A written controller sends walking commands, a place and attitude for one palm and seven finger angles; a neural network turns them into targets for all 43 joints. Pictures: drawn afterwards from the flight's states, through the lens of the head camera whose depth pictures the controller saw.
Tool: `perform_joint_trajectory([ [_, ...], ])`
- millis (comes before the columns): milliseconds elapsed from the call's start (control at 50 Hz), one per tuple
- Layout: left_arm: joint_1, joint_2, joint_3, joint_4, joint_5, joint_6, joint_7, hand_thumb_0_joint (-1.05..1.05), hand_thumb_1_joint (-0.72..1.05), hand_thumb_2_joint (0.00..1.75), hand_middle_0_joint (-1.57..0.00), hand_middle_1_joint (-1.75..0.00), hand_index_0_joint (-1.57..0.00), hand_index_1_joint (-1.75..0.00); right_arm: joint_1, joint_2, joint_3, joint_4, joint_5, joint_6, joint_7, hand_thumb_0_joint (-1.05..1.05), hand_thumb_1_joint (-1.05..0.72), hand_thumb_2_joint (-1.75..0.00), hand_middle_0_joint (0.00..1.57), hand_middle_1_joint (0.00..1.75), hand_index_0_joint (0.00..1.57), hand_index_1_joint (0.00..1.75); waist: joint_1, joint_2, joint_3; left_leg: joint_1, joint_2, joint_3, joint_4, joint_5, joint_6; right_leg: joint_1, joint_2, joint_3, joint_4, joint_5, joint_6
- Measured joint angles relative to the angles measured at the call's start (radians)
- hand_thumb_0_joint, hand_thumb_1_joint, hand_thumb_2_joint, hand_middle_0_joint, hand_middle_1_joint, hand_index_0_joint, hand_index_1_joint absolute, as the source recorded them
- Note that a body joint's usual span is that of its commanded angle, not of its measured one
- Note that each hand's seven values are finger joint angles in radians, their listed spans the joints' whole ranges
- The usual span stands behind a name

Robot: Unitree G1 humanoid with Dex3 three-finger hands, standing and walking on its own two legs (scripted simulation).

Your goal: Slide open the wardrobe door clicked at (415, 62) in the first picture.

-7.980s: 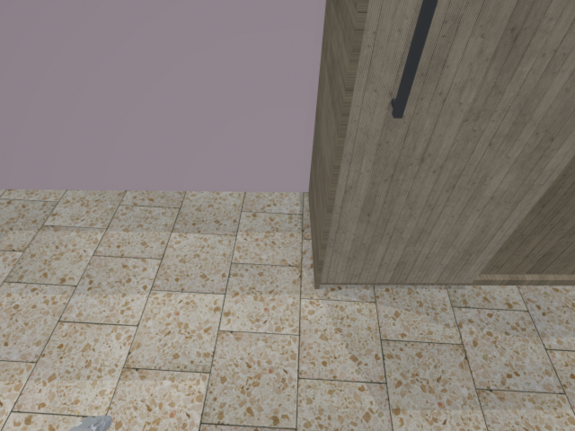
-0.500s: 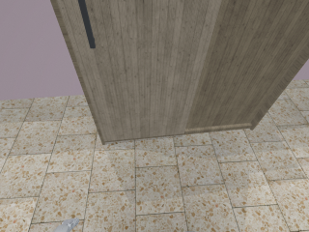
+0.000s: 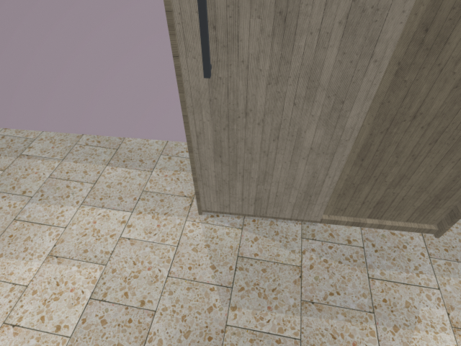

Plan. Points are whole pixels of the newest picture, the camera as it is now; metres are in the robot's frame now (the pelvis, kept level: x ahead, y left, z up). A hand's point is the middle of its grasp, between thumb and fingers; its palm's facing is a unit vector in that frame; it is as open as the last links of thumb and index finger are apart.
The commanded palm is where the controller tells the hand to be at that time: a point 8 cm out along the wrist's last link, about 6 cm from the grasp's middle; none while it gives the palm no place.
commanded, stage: take the last steps up to it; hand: left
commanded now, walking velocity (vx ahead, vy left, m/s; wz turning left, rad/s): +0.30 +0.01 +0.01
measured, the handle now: (205, 28) +0.83 +0.15 +0.18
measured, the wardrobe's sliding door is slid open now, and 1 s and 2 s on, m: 0.00 0.00 0.00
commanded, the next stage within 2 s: come to a stop and stand still in 0.90 s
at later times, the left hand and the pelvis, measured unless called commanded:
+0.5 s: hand (145, 311) +0.21 +0.21 -0.17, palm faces -0.02 -0.98 -0.19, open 7.4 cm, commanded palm none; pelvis +0.12 +0.03 -0.01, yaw -2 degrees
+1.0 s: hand (159, 290) +0.27 +0.21 -0.20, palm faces +0.08 -0.99 -0.14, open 7.3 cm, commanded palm none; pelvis +0.29 +0.03 -0.02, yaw +0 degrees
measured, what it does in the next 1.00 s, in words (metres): walks ahead: left foot, then right foot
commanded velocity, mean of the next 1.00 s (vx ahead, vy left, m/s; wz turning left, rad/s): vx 0.24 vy -0.01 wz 0.00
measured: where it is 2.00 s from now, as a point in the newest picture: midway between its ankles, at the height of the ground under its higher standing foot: (240, 332)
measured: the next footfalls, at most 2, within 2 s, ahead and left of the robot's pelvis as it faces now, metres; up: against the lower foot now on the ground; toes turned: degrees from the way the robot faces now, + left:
left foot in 0.10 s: +0.05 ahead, +0.14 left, +0.00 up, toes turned +6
right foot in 0.58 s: +0.30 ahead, -0.10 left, +0.00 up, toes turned -10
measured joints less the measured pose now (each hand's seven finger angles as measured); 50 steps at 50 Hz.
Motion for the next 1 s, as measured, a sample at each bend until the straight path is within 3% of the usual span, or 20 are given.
perform_joint_trajectory([
  [60, 0.049, 0.014, 0.006, 0.044, -0.002, 0.006, -0.001, 0.00, 0.91, 0.90, -0.20, -0.30, -0.20, -0.30, -0.029, 0.014, 0.012, -0.013, 0.005, -0.027, -0.003, 0.00, -0.91, -0.90, 0.19, 0.30, 0.20, 0.30, 0.022, -0.019, -0.005, 0.074, -0.009, 0.036, -0.183, 0.031, 0.016, 0.001, -0.012, -0.003, 0.017, -0.016, 0.023],
  [100, 0.083, 0.019, 0.009, 0.073, -0.009, 0.018, -0.002, 0.00, 0.91, 0.90, -0.20, -0.30, -0.20, -0.30, -0.043, 0.021, 0.021, -0.024, 0.007, -0.059, -0.010, 0.00, -0.91, -0.90, 0.20, 0.30, 0.20, 0.30, 0.023, -0.019, -0.011, 0.130, -0.012, 0.053, -0.302, 0.090, 0.034, -0.020, -0.014, -0.002, 0.086, -0.062, 0.033],
  [160, 0.098, 0.028, 0.008, 0.117, -0.008, 0.055, -0.004, 0.01, 0.91, 0.90, -0.20, -0.30, -0.20, -0.30, -0.052, 0.057, 0.034, -0.032, 0.004, -0.088, -0.023, 0.00, -0.91, -0.90, 0.20, 0.30, 0.20, 0.30, 0.019, -0.041, -0.008, 0.156, -0.019, 0.082, -0.273, 0.081, 0.064, -0.120, -0.010, 0.044, 0.360, -0.208, 0.020],
  [220, 0.073, 0.030, 0.010, 0.129, -0.004, 0.060, -0.016, 0.01, 0.91, 0.90, -0.20, -0.30, -0.20, -0.30, -0.018, 0.080, 0.030, -0.034, 0.011, -0.107, -0.046, -0.01, -0.92, -0.90, 0.20, 0.30, 0.20, 0.30, -0.005, -0.036, -0.007, 0.222, -0.024, 0.088, -0.341, 0.089, 0.069, -0.234, -0.004, 0.053, 0.569, -0.146, 0.016],
  [280, 0.020, 0.030, 0.014, 0.104, -0.004, 0.051, -0.024, 0.01, 0.91, 0.90, -0.20, -0.30, -0.20, -0.30, 0.027, 0.070, 0.029, -0.012, 0.012, -0.117, -0.054, -0.02, -0.95, -0.90, 0.20, 0.30, 0.20, 0.30, -0.016, -0.035, -0.001, 0.283, -0.039, 0.089, -0.420, 0.111, 0.077, -0.322, -0.016, 0.059, 0.621, -0.052, 0.027],
  [420, -0.135, 0.030, 0.023, 0.026, -0.010, 0.043, -0.029, 0.01, 0.91, 0.90, -0.20, -0.30, -0.20, -0.30, 0.146, 0.082, 0.036, 0.072, 0.009, -0.111, -0.053, -0.01, -0.93, -0.90, 0.20, 0.30, 0.20, 0.30, -0.039, -0.034, 0.020, 0.383, -0.058, 0.091, -0.505, 0.095, 0.069, -0.403, -0.032, 0.066, 0.476, 0.063, 0.040],
  [540, -0.245, 0.028, 0.023, -0.021, -0.013, 0.023, -0.034, 0.01, 0.91, 0.90, -0.20, -0.30, -0.19, -0.30, 0.216, 0.092, 0.032, 0.122, -0.002, -0.101, -0.050, 0.00, -0.91, -0.90, 0.20, 0.30, 0.20, 0.30, -0.091, 0.001, 0.054, 0.426, -0.023, 0.099, -0.433, -0.015, 0.029, -0.315, 0.010, 0.032, 0.232, 0.049, -0.003],
  [580, -0.261, 0.036, 0.022, -0.038, -0.009, -0.010, -0.034, 0.00, 0.91, 0.90, -0.20, -0.30, -0.20, -0.30, 0.243, 0.100, 0.032, 0.137, 0.004, -0.096, -0.045, 0.00, -0.91, -0.90, 0.20, 0.30, 0.20, 0.30, -0.093, -0.001, 0.057, 0.377, -0.003, 0.096, -0.268, -0.089, 0.024, -0.253, 0.022, 0.020, 0.152, 0.127, -0.035],
  [620, -0.271, 0.029, 0.021, -0.042, -0.014, -0.038, -0.026, 0.00, 0.91, 0.90, -0.20, -0.30, -0.20, -0.30, 0.228, 0.097, 0.031, 0.146, 0.015, -0.081, -0.040, 0.00, -0.91, -0.90, 0.20, 0.30, 0.20, 0.30, -0.093, 0.014, 0.074, 0.241, 0.006, 0.039, 0.071, -0.127, 0.042, -0.255, 0.032, 0.004, 0.219, 0.100, -0.055],
  [660, -0.260, 0.016, 0.016, -0.038, -0.019, -0.037, -0.020, 0.00, 0.91, 0.90, -0.20, -0.30, -0.20, -0.30, 0.203, 0.089, 0.023, 0.139, 0.016, -0.067, -0.037, 0.00, -0.91, -0.90, 0.20, 0.30, 0.20, 0.30, -0.091, 0.028, 0.073, 0.107, 0.007, 0.007, 0.317, -0.082, 0.057, -0.217, 0.043, -0.010, 0.212, 0.045, -0.057],
  [700, -0.233, 0.002, 0.011, -0.028, -0.019, -0.029, -0.009, 0.00, 0.91, 0.90, -0.20, -0.30, -0.20, -0.30, 0.166, 0.080, 0.019, 0.120, 0.009, -0.058, -0.034, 0.00, -0.91, -0.90, 0.20, 0.30, 0.20, 0.30, -0.087, 0.032, 0.060, -0.003, 0.022, 0.009, 0.400, -0.009, 0.056, -0.174, 0.054, -0.015, 0.160, 0.043, -0.049],
  [740, -0.200, -0.009, 0.015, -0.011, -0.019, -0.026, 0.005, 0.00, 0.92, 0.90, -0.20, -0.30, -0.20, -0.30, 0.127, 0.074, 0.016, 0.090, 0.003, -0.057, -0.032, 0.00, -0.91, -0.90, 0.20, 0.30, 0.20, 0.30, -0.085, 0.031, 0.044, -0.082, 0.039, 0.015, 0.368, 0.036, 0.045, -0.133, 0.063, -0.018, 0.101, 0.058, -0.047],
  [820, -0.143, 0.009, 0.020, 0.019, -0.014, -0.021, 0.009, -0.01, 0.95, 0.90, -0.20, -0.30, -0.20, -0.30, 0.065, 0.074, 0.016, 0.033, 0.001, -0.064, -0.025, 0.00, -0.91, -0.90, 0.20, 0.30, 0.20, 0.30, -0.074, 0.022, 0.012, -0.146, 0.062, 0.035, 0.164, 0.088, 0.023, -0.069, 0.074, -0.027, 0.019, 0.064, -0.044],
  [900, -0.092, 0.011, 0.016, 0.046, -0.009, -0.018, 0.001, -0.01, 0.94, 0.90, -0.20, -0.30, -0.20, -0.30, 0.017, 0.061, 0.012, 0.010, 0.002, -0.073, -0.024, 0.01, -0.93, -0.90, 0.20, 0.30, 0.20, 0.30, -0.044, 0.013, 0.002, -0.109, 0.055, 0.053, -0.042, 0.115, 0.019, -0.023, 0.073, -0.028, 0.011, 0.033, -0.025],
  [960, -0.049, 0.008, 0.015, 0.064, -0.011, -0.007, -0.002, 0.00, 0.93, 0.90, -0.20, -0.30, -0.20, -0.30, 0.003, 0.050, 0.016, -0.003, 0.004, -0.091, -0.020, 0.01, -0.93, -0.90, 0.20, 0.30, 0.20, 0.30, -0.028, 0.006, -0.003, -0.020, 0.040, 0.069, -0.199, 0.159, 0.017, -0.009, 0.066, -0.026, 0.068, -0.027, -0.001],
  [1000, -0.031, 0.010, 0.016, 0.076, -0.015, 0.011, -0.004, 0.00, 0.92, 0.90, -0.20, -0.30, -0.20, -0.30, -0.004, 0.056, 0.020, -0.007, 0.000, -0.105, -0.024, 0.00, -0.93, -0.90, 0.20, 0.30, 0.20, 0.30, -0.025, -0.018, -0.001, -0.006, 0.019, 0.086, -0.195, 0.187, 0.065, -0.040, 0.044, -0.006, 0.182, -0.124, -0.003],
])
